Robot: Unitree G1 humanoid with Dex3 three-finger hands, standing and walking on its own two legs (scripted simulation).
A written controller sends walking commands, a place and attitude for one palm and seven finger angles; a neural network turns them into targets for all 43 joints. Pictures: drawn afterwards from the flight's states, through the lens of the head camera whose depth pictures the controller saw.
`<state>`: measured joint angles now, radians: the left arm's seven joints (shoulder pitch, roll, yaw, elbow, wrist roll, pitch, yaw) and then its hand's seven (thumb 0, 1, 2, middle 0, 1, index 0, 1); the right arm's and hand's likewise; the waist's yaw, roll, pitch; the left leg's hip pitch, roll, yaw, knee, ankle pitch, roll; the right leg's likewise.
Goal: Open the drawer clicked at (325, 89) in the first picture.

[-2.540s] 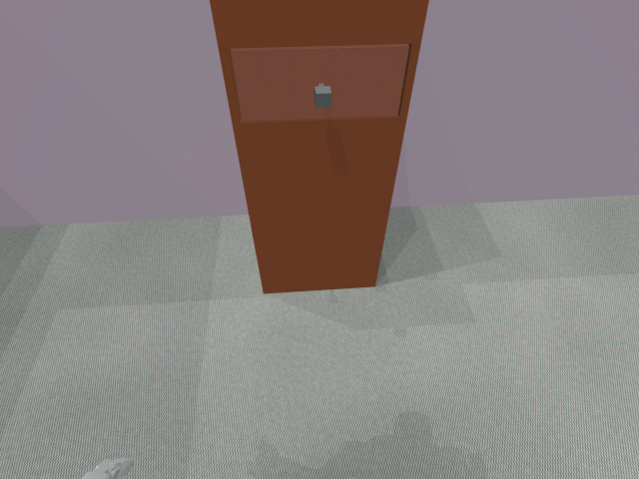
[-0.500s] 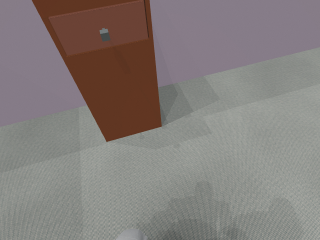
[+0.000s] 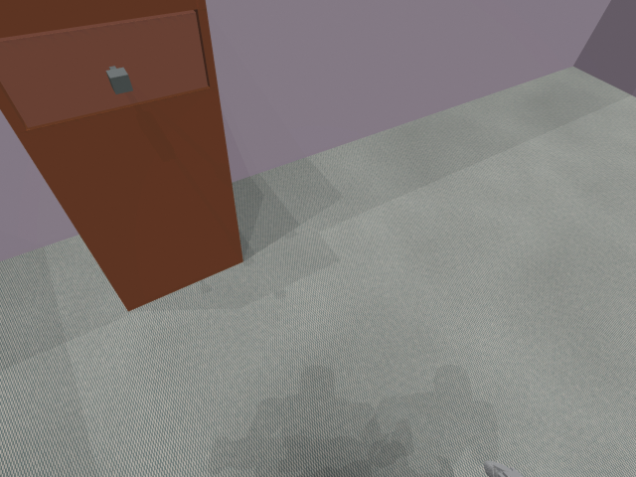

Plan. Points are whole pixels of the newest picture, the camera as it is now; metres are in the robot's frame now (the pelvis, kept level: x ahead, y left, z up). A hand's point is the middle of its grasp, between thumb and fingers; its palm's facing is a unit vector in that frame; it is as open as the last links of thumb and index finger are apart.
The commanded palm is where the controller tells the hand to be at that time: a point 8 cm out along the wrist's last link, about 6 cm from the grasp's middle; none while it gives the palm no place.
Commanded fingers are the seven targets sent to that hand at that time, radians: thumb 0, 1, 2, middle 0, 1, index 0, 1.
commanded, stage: walk to a spot facing it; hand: left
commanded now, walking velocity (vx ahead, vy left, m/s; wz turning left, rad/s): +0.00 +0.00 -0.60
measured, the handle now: (117, 76) +0.79 +0.50 +0.06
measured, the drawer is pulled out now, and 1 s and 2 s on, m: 0.00 0.00 0.00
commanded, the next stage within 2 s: turn to face it in 1.44 s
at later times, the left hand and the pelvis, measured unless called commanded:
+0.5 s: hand out of the picture +0.14 +0.14 -0.15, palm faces -0.38 -0.90 -0.20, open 7.4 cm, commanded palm none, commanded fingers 0.00 0.90 0.90 -0.20 -0.30 -0.20 -0.30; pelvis -0.02 +0.00 +0.00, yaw -22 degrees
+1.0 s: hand (236, 437) +0.21 +0.14 -0.20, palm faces -0.47 -0.87 -0.12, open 7.4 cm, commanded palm none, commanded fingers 0.00 0.90 0.90 -0.20 -0.30 -0.20 -0.30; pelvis +0.16 -0.03 -0.02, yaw -34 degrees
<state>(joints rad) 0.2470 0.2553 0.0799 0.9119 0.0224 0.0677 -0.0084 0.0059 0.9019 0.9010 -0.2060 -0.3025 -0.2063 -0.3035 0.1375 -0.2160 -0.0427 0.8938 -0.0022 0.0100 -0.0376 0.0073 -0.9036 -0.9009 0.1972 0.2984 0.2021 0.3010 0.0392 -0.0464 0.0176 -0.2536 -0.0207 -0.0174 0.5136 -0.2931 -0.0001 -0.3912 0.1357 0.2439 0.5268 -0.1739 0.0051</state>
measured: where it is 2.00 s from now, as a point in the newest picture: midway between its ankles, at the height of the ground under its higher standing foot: (361, 472)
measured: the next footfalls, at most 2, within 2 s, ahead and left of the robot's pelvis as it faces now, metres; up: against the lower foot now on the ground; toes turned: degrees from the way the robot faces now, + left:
right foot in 0.50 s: -0.05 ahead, -0.14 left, +0.00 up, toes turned -28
left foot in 0.92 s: +0.32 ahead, -0.03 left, +0.00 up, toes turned -22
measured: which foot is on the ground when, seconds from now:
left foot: down 0.00-0.50, up 0.52-0.90, down 0.92-1.00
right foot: up 0.00-0.48, down 0.50-0.92, up 0.94-1.00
